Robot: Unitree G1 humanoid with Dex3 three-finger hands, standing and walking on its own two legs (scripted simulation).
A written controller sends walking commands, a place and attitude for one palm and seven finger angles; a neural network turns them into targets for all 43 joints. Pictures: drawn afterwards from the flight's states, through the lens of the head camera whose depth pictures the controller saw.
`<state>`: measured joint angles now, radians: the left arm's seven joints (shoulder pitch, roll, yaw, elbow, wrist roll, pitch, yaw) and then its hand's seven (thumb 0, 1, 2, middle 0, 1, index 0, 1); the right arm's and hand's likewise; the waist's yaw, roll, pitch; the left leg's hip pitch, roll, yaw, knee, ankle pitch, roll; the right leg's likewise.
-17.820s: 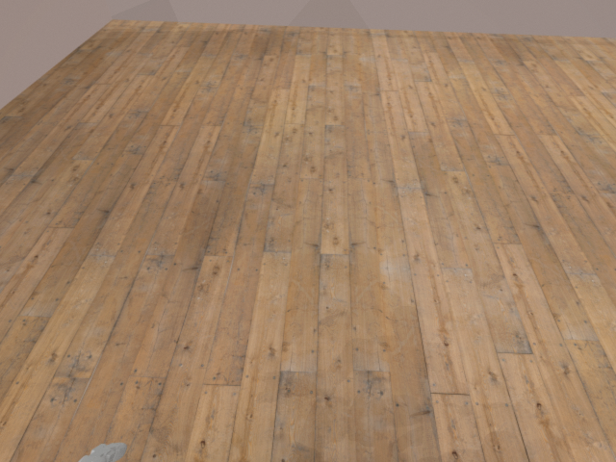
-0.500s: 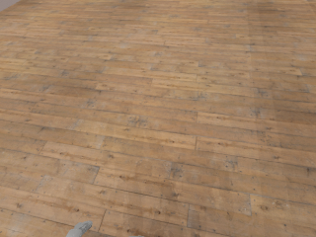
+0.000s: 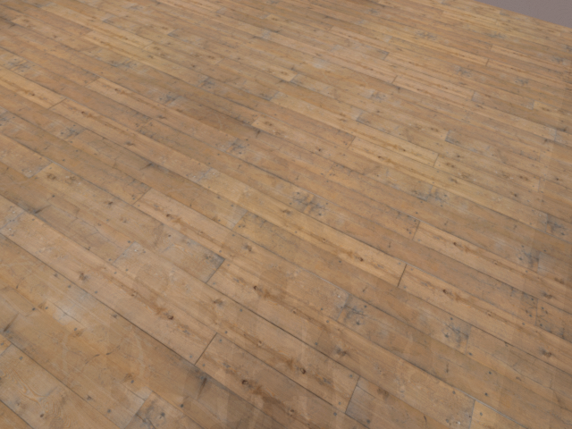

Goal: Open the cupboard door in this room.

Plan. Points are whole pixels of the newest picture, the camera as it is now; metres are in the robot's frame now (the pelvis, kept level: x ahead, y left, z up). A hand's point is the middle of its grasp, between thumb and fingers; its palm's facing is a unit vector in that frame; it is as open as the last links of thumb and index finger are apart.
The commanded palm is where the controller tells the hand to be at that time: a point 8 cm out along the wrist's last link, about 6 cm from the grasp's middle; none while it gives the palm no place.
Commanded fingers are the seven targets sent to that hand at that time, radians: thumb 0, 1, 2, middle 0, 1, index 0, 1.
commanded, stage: turn or walk to find it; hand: left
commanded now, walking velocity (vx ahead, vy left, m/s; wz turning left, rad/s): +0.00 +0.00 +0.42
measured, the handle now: out of the picture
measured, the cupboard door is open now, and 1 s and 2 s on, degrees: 0 0 0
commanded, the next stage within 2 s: none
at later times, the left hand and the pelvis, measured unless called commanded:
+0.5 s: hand out of the picture +0.06 +0.18 -0.14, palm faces +0.20 -0.94 -0.28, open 7.4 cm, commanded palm none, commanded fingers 0.00 0.90 0.90 -0.20 -0.30 -0.20 -0.30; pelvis -0.01 -0.04 +0.01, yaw +12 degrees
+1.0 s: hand out of the picture -0.11 +0.20 -0.17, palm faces +0.48 -0.85 -0.23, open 7.4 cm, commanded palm none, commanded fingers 0.00 0.90 0.90 -0.20 -0.30 -0.20 -0.30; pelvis -0.04 +0.00 +0.01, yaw +25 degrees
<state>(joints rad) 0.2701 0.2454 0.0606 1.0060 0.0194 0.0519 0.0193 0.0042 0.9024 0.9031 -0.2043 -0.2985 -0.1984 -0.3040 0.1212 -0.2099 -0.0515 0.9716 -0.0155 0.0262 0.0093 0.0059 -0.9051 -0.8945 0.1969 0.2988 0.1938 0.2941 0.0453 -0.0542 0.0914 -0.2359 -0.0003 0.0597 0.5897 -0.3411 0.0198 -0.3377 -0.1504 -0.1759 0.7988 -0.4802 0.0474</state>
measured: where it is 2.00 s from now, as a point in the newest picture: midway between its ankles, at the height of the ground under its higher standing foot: outside the picture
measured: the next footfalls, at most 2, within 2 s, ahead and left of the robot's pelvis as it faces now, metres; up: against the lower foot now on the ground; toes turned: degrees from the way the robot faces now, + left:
right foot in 0.42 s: +0.05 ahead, -0.13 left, +0.00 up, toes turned +6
left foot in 0.88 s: -0.05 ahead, +0.10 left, +0.00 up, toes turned +28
